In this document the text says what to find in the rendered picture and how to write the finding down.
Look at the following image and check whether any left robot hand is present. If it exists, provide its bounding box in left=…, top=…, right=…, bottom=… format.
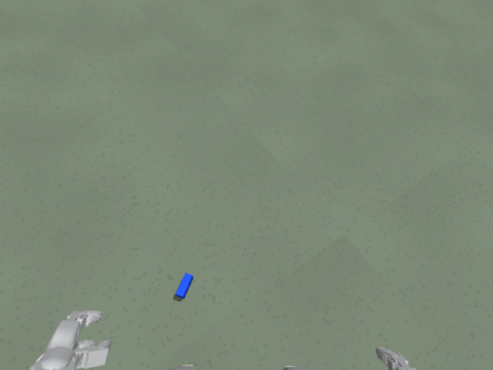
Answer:
left=46, top=311, right=112, bottom=368

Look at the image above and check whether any left robot arm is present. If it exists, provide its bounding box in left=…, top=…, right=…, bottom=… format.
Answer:
left=29, top=346, right=77, bottom=370

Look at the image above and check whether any right robot hand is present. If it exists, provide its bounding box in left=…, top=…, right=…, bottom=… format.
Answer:
left=376, top=347, right=416, bottom=370

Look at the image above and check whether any small box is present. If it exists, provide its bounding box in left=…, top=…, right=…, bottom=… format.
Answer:
left=176, top=273, right=193, bottom=299

